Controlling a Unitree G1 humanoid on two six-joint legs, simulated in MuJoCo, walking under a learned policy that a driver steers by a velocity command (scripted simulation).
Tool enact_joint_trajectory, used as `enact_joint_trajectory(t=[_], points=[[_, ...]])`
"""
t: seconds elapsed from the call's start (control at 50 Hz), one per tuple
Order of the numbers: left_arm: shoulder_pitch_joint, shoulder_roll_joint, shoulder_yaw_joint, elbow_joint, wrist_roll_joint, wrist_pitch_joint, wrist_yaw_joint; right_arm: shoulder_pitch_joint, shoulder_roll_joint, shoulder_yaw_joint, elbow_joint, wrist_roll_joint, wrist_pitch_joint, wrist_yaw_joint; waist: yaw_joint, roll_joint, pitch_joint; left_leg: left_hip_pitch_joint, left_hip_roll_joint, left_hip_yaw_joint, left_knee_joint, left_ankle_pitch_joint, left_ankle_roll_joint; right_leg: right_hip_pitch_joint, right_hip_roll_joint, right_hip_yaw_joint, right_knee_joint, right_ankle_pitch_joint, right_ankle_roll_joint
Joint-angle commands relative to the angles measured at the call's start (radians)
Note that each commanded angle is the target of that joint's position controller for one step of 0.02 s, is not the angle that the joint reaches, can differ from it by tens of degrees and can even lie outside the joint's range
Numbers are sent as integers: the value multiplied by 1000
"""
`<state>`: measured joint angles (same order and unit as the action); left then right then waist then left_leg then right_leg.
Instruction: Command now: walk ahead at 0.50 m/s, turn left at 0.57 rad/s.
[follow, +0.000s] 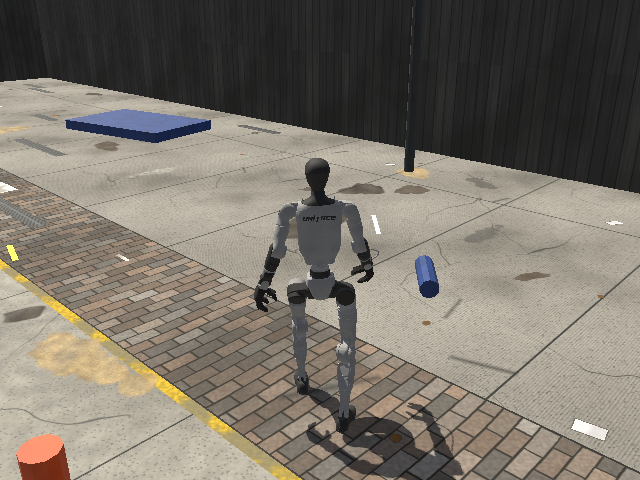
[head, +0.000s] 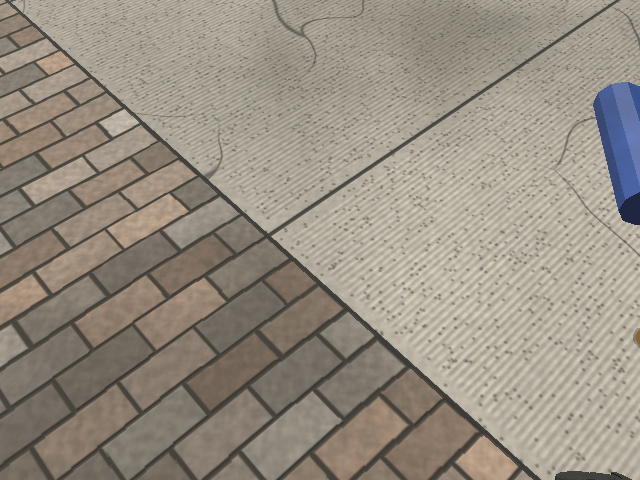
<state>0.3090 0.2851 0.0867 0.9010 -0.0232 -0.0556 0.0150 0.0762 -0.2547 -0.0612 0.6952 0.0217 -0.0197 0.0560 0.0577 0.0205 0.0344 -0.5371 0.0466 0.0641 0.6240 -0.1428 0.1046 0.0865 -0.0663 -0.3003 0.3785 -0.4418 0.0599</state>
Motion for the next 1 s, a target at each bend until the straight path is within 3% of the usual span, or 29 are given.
enact_joint_trajectory(t=[0.02,0.04,0.06,0.08,0.1,0.12,0.16,0.2,0.28,0.36,0.44,0.46,0.48,0.5,0.52,0.54,0.56,0.6,0.64,0.72,0.78,0.86,0.88,0.9,0.92,0.94,0.96,0.98,1.0], points=[[-49,155,23,-82,15,-3,9,385,-271,-115,29,6,5,-31,-235,40,-218,615,9,-147,-82,-4,121,-337,-138,36,631,737,-76],[33,8,-22,-140,45,-34,-5,333,-370,-120,15,9,-8,-33,-97,275,-303,897,242,-730,-212,-187,309,-771,75,177,951,-145,-21],[-89,98,-10,-154,4,-73,-16,345,-282,-93,-18,-3,-25,-24,-175,137,-370,909,294,-873,-341,-163,313,-870,75,377,1037,-160,-37],[-164,134,0,-179,-26,-89,-20,294,-231,-76,-18,-16,-39,-20,-168,89,-237,815,273,-709,-328,47,268,-925,36,374,1017,-71,-56],[-157,124,-3,-170,-7,-93,-11,226,-199,-66,-30,-11,-44,-22,-119,10,-171,669,227,-562,-298,252,231,-870,-8,374,940,6,-61],[-145,135,5,-154,23,-85,-1,158,-165,-58,-45,-8,-40,-26,-79,-12,-124,533,186,-446,-290,401,199,-798,-38,369,865,43,-52],[-113,134,13,-156,33,-52,1,117,-155,-52,-69,-22,-35,-37,-32,3,-120,389,149,-368,-308,563,186,-682,-46,369,798,75,-33],[-111,98,5,-164,40,-29,6,127,-188,-61,-67,-23,-33,-50,-20,1,-121,326,119,-306,-309,680,185,-657,-17,347,705,129,-7],[-209,64,-13,-195,39,-16,4,152,-197,-66,-58,-1,-3,-80,-51,58,-144,306,52,-256,-265,625,122,-621,47,339,437,331,17],[-300,79,-14,-223,27,-12,-12,178,-195,-65,-55,-3,26,-95,-89,88,-146,342,60,-339,-213,461,84,-586,88,363,266,398,17],[-264,118,5,-228,31,-29,-19,134,-178,-58,-78,-2,34,-100,-53,123,-128,391,54,-475,-109,324,56,-510,99,389,99,352,-24],[-225,127,10,-222,37,-37,-17,111,-166,-53,-91,-1,32,-99,-24,114,-137,367,13,-470,-49,266,25,-410,71,387,5,489,-51],[-172,187,23,-225,56,-40,-7,116,-116,-37,-116,-17,26,-98,-22,11,-219,274,-59,-399,130,100,-23,-216,-95,512,24,756,-117],[-158,226,27,-225,82,-24,1,271,-71,-26,-117,-16,23,-98,-98,-256,-289,23,-212,-277,366,-538,-93,29,-339,794,48,1103,-322],[-129,174,22,-216,51,-10,0,333,-169,-43,-94,-15,25,-91,-95,-277,-338,-58,-144,-250,544,-599,-135,32,-422,938,26,955,-395],[-159,115,6,-240,40,-3,2,270,-234,-65,-80,-4,39,-90,-66,-178,-259,-86,-106,-239,634,-519,-161,-32,-349,810,25,833,-360],[-190,94,-2,-246,42,9,4,221,-233,-70,-79,-1,57,-95,-64,-123,-209,-99,-83,-209,662,-446,-178,-100,-280,691,16,721,-313],[-246,99,-6,-253,41,29,11,189,-195,-64,-95,2,83,-94,-77,-128,-129,-60,-51,-175,633,-353,-190,-249,-207,564,-42,549,-279],[-252,113,1,-248,50,39,17,185,-139,-49,-108,5,87,-91,-75,-167,-109,-8,-51,-115,533,-308,-191,-300,-160,461,-82,509,-274],[-243,144,15,-241,43,48,22,130,-119,-35,-141,-6,79,-82,-46,-183,-162,61,-6,-85,337,-269,-179,-252,-211,399,-85,549,-303],[-244,169,23,-236,34,56,18,126,-134,-38,-148,-5,79,-66,-43,-197,-167,141,-1,-53,216,-235,-154,-260,-234,366,-86,493,-294],[-250,176,27,-217,5,64,13,196,-140,-52,-125,-10,83,-49,-89,-178,-154,299,-39,5,-59,-102,-80,-305,-229,306,2,368,-216],[-212,147,22,-197,2,68,11,230,-159,-62,-111,-14,82,-53,-94,-130,-140,382,-48,-27,-145,-47,-44,-375,-196,260,83,277,-151],[-181,87,9,-196,24,71,3,251,-248,-86,-118,-17,79,-68,-73,115,-101,478,135,-311,-276,130,37,-569,-86,147,338,71,-47],[-257,91,7,-263,45,63,10,230,-349,-100,-151,-37,70,-71,-85,304,-62,442,334,-620,-320,244,218,-800,62,196,555,-204,11],[-329,124,20,-273,41,57,17,228,-300,-88,-153,-61,45,-68,-129,196,-94,397,314,-598,-337,181,240,-795,51,333,712,-195,-4],[-306,130,26,-266,26,59,18,179,-269,-76,-150,-57,27,-68,-88,169,-85,384,262,-512,-330,135,187,-798,37,363,748,-101,-22],[-264,133,32,-236,27,62,24,120,-238,-69,-157,-35,20,-72,-57,122,-82,381,208,-447,-314,100,129,-791,27,369,743,-19,-23],[-245,142,36,-224,37,65,30,88,-211,-58,-161,-19,20,-76,-49,124,-88,380,186,-418,-302,139,105,-782,27,369,743,31,-15]])
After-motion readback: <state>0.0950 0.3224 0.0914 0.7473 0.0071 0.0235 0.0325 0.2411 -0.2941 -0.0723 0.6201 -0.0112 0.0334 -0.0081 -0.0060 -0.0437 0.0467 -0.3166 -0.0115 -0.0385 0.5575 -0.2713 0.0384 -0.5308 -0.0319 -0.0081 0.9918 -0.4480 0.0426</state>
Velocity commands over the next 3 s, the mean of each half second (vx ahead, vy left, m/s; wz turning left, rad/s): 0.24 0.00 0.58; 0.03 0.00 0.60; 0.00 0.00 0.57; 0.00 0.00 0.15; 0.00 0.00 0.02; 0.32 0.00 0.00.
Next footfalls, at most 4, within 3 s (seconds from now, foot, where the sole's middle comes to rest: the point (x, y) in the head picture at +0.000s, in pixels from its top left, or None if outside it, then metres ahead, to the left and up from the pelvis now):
0.02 left None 0.17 0.10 -0.76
0.48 right None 0.39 -0.05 -0.76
0.88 left None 0.21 0.15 -0.76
1.36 right None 0.36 -0.01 -0.76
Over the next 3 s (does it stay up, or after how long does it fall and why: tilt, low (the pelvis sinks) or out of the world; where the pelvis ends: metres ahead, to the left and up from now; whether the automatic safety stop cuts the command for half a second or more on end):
stays up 0.33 0.15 0.02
